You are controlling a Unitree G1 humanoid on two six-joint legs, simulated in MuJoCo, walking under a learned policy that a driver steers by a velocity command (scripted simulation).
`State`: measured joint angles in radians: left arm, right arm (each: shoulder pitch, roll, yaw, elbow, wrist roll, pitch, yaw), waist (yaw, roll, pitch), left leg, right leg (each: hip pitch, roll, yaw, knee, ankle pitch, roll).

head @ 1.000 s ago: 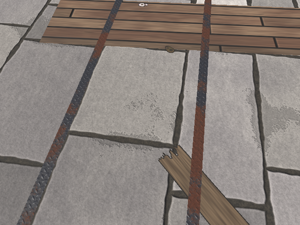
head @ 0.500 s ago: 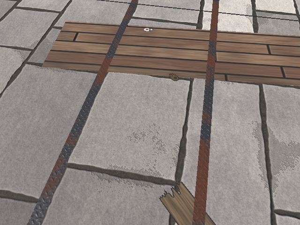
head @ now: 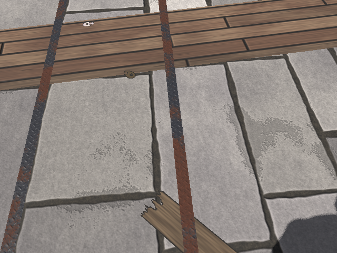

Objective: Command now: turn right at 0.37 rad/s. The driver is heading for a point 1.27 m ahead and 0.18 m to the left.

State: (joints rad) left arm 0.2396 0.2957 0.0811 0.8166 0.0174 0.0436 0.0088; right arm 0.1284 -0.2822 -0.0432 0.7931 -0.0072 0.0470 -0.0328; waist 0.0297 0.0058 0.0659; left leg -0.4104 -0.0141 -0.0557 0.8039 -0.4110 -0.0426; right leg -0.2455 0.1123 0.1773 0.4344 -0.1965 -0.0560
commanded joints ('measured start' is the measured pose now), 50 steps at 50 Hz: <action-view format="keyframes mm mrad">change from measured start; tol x16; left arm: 1 -7 152 32 -56 6 -2 -2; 50 41 12 -89 292 -10 -51 29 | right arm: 1 36 -80 -13 -62 5 -17 -6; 50 164 -26 39 299 -2 -43 3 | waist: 1 -6 -156 -122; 4 -63 -115 -104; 6 9 209 -85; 26 -43 -75 -38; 50 -41 -9 -5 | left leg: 1 79 -19 26 -98 -5 22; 4 284 -8 25 -457 196 54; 7 213 402 -414 -575 418 280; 14 308 197 -136 -506 554 222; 20 280 177 -152 -437 568 160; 24 284 69 -56 -473 297 91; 50 268 90 -57 -477 308 73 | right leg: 1 79 -258 244 -50 419 -149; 4 -13 -202 250 7 252 -63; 7 -107 10 -15 400 -399 41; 11 -88 -20 -31 477 -245 71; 17 4 -58 -130 125 -245 85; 20 177 -91 -119 -175 58 56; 22 235 -214 11 -94 232 17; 50 61 -180 -20 -156 44 -4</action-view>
